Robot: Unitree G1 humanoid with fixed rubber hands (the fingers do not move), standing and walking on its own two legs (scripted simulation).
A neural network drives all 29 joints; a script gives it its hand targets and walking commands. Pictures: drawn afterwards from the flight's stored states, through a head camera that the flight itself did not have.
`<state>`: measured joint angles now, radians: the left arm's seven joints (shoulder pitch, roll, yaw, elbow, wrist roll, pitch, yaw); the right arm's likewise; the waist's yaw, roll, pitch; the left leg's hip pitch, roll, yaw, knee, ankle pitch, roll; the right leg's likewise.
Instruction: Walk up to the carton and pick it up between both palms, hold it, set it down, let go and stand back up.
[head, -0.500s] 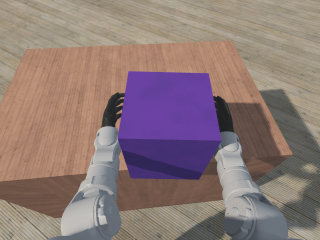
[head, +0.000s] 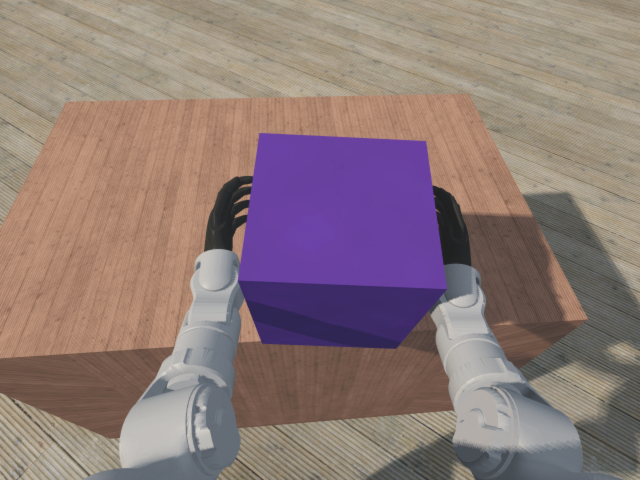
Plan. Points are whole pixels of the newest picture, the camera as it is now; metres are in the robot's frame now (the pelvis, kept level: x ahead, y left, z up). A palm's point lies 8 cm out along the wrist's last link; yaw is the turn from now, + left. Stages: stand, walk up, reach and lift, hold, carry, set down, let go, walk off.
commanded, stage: reach and lift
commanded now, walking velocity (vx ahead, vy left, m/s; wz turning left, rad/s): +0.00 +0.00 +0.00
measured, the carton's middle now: (335, 253) +0.41 +0.03 +0.02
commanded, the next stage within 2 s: none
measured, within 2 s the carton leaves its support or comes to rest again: neither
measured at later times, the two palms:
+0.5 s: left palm (225, 242) +0.38 +0.17 +0.07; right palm (463, 256) +0.38 -0.13 +0.07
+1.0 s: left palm (198, 210) +0.36 +0.18 +0.15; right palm (477, 235) +0.36 -0.12 +0.14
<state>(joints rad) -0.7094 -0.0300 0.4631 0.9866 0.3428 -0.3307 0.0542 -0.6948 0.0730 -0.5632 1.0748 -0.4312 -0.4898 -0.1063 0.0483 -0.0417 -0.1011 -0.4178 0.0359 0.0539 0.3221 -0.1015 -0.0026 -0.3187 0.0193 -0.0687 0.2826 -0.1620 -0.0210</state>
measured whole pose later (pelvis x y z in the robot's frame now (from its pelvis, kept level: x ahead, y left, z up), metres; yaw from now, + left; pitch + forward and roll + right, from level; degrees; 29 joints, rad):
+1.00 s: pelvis -0.02 +0.00 +0.00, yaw +1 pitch -5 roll -1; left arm -0.67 -0.01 0.31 0.52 0.31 0.31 0.02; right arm -0.68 0.03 -0.21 0.86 -0.03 -0.05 -0.14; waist -0.01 -0.09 0.01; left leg -0.11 0.02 0.05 0.30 -0.11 0.00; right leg -0.01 0.01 -0.08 0.27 -0.17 -0.01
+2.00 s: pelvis -0.02 +0.00 +0.00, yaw +1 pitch -9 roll -1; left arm -0.62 -0.03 0.28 0.19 0.36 0.66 -0.01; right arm -0.68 -0.04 -0.05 0.61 0.16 0.25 -0.17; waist -0.08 -0.07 0.03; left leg -0.04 0.02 0.04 0.34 -0.14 0.01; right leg 0.07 0.00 -0.08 0.29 -0.20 -0.01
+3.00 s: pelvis -0.04 +0.00 +0.00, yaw +1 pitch -9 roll -1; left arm -0.72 0.01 0.31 0.23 0.35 0.73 -0.03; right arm -0.81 -0.05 -0.07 0.66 0.17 0.33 -0.18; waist -0.07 -0.07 0.00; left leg -0.06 0.02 0.04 0.32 -0.10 0.01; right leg 0.04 0.01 -0.08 0.29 -0.17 -0.02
